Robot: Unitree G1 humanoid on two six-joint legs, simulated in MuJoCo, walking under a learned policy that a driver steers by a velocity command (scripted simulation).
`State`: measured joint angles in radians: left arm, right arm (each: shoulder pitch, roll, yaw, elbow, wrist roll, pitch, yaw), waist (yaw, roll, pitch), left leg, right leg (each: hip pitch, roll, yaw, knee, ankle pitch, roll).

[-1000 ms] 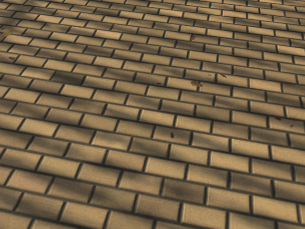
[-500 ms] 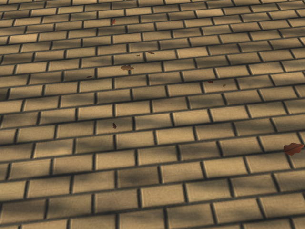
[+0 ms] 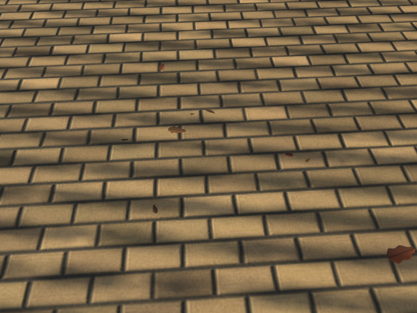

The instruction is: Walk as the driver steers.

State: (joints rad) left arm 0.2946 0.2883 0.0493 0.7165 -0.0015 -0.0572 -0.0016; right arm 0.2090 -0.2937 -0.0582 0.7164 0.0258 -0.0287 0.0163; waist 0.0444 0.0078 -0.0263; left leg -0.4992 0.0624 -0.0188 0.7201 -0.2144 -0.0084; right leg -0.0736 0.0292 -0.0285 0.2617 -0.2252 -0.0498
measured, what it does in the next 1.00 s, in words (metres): walks ahead: left foot, then right foot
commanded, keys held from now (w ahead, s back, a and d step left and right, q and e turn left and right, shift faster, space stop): w+q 0.34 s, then q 0.12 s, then no key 0.02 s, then e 0.42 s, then w+e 0.10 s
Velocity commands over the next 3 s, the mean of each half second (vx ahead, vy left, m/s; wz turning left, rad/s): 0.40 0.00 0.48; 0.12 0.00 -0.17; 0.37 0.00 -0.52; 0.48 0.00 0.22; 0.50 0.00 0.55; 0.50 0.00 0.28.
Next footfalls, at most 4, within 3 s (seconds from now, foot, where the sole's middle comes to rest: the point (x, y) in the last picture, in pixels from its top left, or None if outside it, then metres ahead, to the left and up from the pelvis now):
0.16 left None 0.16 0.17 -0.79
0.60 right None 0.50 0.08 -0.79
1.02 left None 0.41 0.29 -0.79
1.54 right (234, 280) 0.64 -0.02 -0.79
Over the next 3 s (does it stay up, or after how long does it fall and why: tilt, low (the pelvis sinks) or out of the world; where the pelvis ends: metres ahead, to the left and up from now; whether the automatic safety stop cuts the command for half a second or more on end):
stays up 1.30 0.16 -0.02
